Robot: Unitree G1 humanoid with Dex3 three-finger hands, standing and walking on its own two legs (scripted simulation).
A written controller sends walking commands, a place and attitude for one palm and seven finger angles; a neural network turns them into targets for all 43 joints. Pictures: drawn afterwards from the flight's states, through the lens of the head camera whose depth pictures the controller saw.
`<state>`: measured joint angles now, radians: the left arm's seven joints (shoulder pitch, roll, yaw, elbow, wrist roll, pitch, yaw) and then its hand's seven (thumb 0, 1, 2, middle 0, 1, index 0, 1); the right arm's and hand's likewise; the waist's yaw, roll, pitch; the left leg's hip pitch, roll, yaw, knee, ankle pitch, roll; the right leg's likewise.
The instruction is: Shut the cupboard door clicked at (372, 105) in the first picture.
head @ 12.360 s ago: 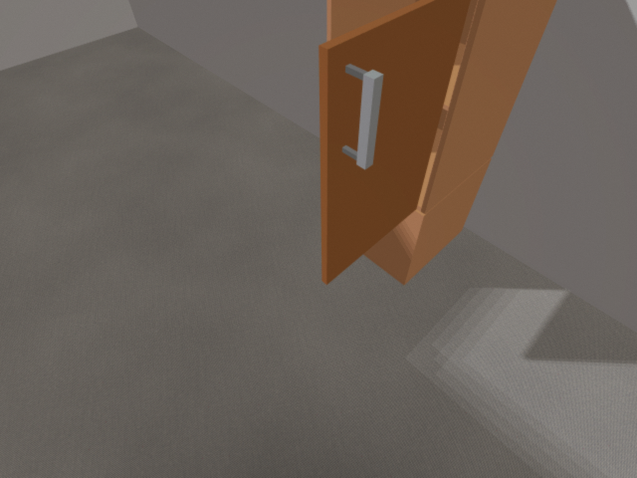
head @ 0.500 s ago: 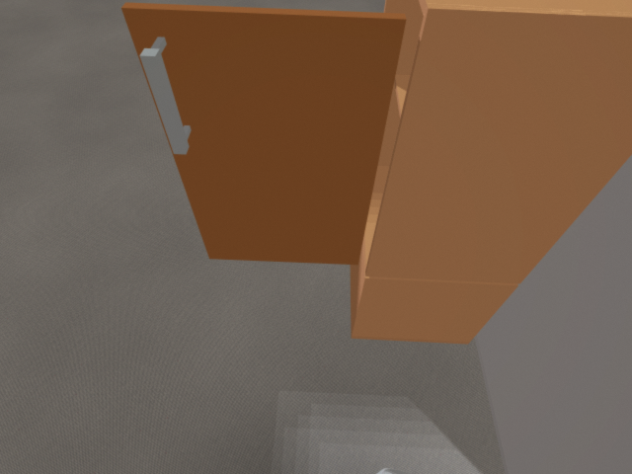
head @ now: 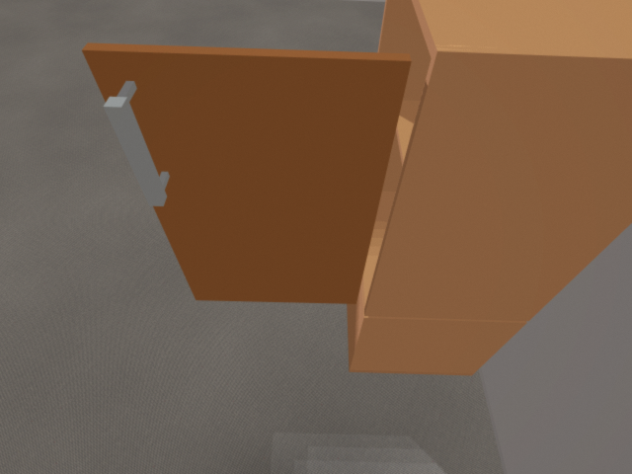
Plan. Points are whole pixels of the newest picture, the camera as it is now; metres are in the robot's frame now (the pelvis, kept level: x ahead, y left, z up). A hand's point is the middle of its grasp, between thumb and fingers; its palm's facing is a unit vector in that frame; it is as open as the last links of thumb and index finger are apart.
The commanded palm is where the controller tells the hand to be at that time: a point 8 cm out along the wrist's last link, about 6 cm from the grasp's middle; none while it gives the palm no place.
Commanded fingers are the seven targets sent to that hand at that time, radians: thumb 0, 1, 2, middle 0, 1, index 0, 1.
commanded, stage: come to a stop and stand still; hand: left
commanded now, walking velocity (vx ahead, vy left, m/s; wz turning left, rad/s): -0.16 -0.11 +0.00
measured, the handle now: (144, 148) +0.48 +0.27 +0.13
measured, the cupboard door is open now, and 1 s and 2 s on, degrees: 91 91 91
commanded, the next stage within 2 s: look again from close up in 0.82 s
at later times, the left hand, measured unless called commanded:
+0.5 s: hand out of the picture +0.01 +0.18 -0.17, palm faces +0.03 -0.98 -0.22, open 7.3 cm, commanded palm none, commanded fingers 0.00 0.90 0.90 -0.20 -0.30 -0.20 -0.30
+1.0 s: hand out of the picture -0.03 +0.19 -0.16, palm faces -0.02 -0.97 -0.23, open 7.4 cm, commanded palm none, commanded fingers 0.00 0.90 0.90 -0.20 -0.30 -0.20 -0.30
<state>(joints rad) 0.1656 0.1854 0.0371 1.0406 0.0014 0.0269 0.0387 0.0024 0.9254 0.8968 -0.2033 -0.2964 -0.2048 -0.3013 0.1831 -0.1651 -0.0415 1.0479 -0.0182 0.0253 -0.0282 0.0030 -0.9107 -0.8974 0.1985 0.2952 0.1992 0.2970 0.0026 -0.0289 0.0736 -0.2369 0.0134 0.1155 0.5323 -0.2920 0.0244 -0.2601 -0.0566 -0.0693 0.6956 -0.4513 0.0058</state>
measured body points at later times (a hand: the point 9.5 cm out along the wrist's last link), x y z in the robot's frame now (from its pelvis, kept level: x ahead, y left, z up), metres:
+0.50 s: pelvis -0.01 +0.00 +0.00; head +0.01 +0.00 +0.45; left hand +0.01 +0.23 -0.16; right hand +0.04 -0.24 -0.15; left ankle -0.03 +0.10 -0.73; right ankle -0.03 -0.12 -0.73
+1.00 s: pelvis -0.03 +0.00 +0.01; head -0.01 -0.01 +0.46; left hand -0.02 +0.24 -0.14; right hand -0.02 -0.22 -0.16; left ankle -0.03 +0.10 -0.73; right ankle -0.03 -0.12 -0.73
